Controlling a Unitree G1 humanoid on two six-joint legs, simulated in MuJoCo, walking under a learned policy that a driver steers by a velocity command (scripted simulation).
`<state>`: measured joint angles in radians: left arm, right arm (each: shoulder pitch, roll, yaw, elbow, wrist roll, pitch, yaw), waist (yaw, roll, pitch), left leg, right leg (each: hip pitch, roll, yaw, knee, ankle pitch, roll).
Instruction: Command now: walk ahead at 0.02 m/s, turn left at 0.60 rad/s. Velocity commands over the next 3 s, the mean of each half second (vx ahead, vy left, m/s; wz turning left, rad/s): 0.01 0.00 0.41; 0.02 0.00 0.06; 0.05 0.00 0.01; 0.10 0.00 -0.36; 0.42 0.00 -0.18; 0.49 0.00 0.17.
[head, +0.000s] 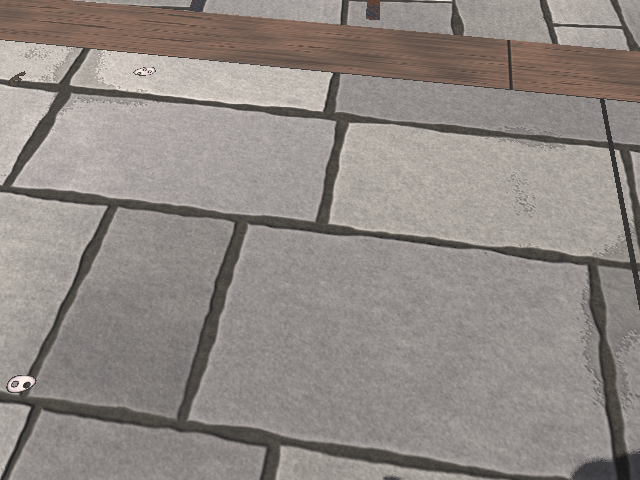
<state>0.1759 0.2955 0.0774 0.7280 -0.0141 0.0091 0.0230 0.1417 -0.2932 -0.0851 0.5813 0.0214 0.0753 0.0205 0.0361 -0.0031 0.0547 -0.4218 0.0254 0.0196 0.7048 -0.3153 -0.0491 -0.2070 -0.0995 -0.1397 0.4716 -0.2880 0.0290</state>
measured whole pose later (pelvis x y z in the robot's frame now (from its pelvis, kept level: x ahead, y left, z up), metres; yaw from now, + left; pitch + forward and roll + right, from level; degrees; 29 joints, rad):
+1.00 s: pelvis +0.05 -0.01 -0.01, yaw +12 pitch -1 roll +0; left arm 0.21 0.24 0.01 0.77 0.00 -0.02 0.01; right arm 0.23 -0.24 -0.05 0.83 0.00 0.02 -0.04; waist 0.00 0.00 0.01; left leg -0.24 -0.03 -0.12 0.58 -0.34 0.00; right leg -0.20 0.02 -0.02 0.54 -0.32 -0.03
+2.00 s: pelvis +0.08 -0.05 +0.00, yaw -2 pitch +0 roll +2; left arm 0.38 0.25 0.05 0.88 0.00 -0.05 -0.01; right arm 0.08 -0.30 -0.07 0.93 0.02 -0.05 -0.02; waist 0.03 0.04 0.01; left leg -0.49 0.02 -0.02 1.02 -0.35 0.03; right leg -0.19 0.03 0.02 0.52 -0.33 -0.07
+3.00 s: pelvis +0.62 -0.14 -0.01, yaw +0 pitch +2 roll +1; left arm 0.12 0.25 0.04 0.76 0.01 -0.11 -0.02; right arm 0.34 -0.30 -0.05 0.92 0.04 -0.06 -0.01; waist -0.03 0.03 0.04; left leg -0.35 0.01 -0.07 1.13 -0.43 0.03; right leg -0.39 -0.02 -0.05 0.52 -0.16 -0.02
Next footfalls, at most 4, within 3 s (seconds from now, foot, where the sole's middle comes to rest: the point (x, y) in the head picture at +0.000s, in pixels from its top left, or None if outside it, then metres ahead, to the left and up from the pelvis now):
0.04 left None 0.07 0.13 -0.78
0.44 right None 0.10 -0.11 -0.78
1.88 right None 0.08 -0.13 -0.78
2.40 left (324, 466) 0.47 0.04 -0.78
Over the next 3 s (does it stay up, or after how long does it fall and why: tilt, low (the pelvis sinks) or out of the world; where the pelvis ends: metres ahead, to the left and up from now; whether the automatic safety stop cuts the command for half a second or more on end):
stays up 0.62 -0.14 -0.01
